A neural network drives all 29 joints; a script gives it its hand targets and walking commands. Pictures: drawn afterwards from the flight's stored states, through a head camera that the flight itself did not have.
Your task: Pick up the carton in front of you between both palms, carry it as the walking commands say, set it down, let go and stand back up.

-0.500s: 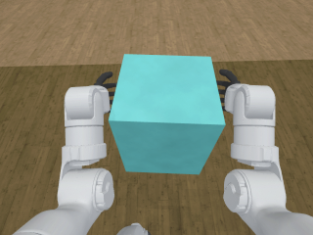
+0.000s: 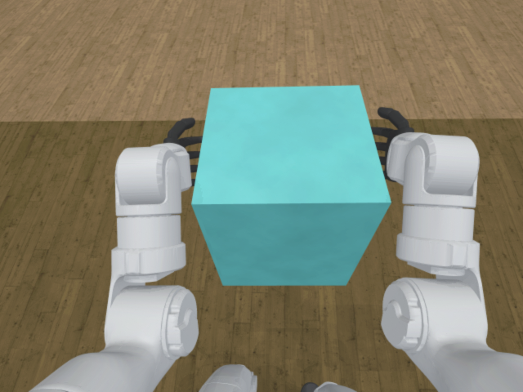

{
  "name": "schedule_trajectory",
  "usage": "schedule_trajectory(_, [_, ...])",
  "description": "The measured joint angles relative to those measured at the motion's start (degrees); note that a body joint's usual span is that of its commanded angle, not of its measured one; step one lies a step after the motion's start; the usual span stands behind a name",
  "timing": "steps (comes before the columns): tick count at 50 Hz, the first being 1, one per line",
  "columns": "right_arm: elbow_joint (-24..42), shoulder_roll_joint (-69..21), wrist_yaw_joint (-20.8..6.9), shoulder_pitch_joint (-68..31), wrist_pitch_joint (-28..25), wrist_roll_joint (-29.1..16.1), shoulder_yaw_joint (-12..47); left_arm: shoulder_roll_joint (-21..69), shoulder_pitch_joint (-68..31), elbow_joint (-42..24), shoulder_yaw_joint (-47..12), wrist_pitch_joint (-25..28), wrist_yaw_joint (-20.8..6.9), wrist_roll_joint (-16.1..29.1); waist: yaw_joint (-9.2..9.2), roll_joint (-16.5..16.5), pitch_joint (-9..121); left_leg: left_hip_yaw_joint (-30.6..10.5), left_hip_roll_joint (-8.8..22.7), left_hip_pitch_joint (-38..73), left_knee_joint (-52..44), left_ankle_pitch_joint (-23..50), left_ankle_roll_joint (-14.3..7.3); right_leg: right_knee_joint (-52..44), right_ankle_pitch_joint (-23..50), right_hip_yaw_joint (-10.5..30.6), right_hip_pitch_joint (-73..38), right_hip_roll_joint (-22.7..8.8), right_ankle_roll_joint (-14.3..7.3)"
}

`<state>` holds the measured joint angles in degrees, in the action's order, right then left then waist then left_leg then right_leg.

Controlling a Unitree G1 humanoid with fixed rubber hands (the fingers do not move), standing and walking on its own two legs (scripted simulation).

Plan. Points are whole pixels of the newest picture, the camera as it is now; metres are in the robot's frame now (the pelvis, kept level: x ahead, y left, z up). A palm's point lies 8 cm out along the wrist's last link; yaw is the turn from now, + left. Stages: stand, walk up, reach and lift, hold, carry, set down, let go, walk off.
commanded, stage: carry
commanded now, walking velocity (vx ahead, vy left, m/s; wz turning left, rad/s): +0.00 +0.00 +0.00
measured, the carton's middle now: (284, 195) +0.38 +0.01 +0.07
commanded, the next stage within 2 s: none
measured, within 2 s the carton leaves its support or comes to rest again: neither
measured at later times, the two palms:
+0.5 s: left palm (195, 97) +0.50 +0.16 +0.16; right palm (393, 103) +0.49 -0.14 +0.16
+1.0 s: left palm (195, 122) +0.47 +0.16 +0.14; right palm (393, 127) +0.46 -0.14 +0.14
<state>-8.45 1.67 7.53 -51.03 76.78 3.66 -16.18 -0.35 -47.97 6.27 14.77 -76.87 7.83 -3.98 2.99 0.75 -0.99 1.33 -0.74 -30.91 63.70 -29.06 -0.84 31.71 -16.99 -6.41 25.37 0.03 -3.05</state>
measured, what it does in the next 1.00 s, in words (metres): walks ahead: left foot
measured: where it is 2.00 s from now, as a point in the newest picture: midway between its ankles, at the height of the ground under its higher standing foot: outside the picture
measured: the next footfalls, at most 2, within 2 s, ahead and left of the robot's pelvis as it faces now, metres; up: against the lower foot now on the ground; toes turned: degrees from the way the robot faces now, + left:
left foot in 0.14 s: +0.17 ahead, +0.11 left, +0.01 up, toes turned +4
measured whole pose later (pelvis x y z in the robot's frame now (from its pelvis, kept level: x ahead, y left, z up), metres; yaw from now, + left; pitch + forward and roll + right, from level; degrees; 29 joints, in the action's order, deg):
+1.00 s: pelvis +0.12 +0.02 +0.00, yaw -2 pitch +0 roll +1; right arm -15.6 -0.3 6.9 -39.2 69.9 4.5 -11.6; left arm -0.6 -38.8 15.5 11.5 -70.7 6.8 -4.1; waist 0.2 -0.6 5.5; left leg 6.0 -0.6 -17.1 35.5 -24.7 -2.5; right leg 29.7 -27.8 -4.8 8.1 -1.0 -0.2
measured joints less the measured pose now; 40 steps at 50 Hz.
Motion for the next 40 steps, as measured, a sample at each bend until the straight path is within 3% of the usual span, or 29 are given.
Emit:
schedule_trajectory(4, [4.02,-0.92,0.05,-1.0,0.37,0.72,-0.51,-0.13,-0.67,-3.95,1.09,-0.23,0.59,1.09,0.56,-0.44,-1.8,0.48,-0.02,-1.14,-17.33,3.35,0.15,-1.66,-1.36,0.09,-2.96,-0.39,0.05])
schedule_trajectory(7, [5.63,-1.53,0.04,-1.06,0.08,1.14,-1.01,-0.13,-1.58,-4.61,1.71,0.04,0.62,1.13,-0.12,-0.51,-1.54,2.0,0.18,3.36,-31.14,13.92,-0.71,1.62,-5.22,-0.12,-4.31,-0.32,0.83])
schedule_trajectory(11, [3.42,-2.97,-0.06,0.46,-0.95,2.31,-0.86,-1.07,-1.27,-1.6,1.71,0.13,0.52,1.18,-1.5,-3.0,0.35,3.06,-1.01,5.45,-29.09,10.52,-2.02,2.84,-8.34,1.3,-6.96,-1.54,2.18])
schedule_trajectory(20, [-0.64,-0.98,-0.19,1.59,-0.6,0.79,0.26,-1.59,-2.52,4.39,0.06,-0.12,0.37,0.65,-2.62,-1.64,3.26,3.86,-0.55,8.46,-26.91,5.32,-2.19,1.5,-10.8,1.94,-11.22,-1.26,2.76])
schedule_trajectory(28, [-8.89,-1.62,-0.73,5.8,-3.46,1.68,1.58,-0.02,2.32,11.47,0.57,2.56,-0.9,-1.77,-3.55,-1.24,6.5,4.3,-0.27,11.09,-26.06,2.8,-1.97,0.9,-12.34,1.79,-14.3,-1.29,3.01])
schedule_trajectory(40, [-5.65,-1.55,-0.56,11.1,-6.29,0.28,5.03,-0.17,8.91,6.83,-3.0,5.24,-1.0,-0.25,-3.29,-1.31,4.76,4.64,0.13,12.92,-26.87,3.22,-1.78,-0.76,-11.81,1.75,-16.4,-1.06,2.89])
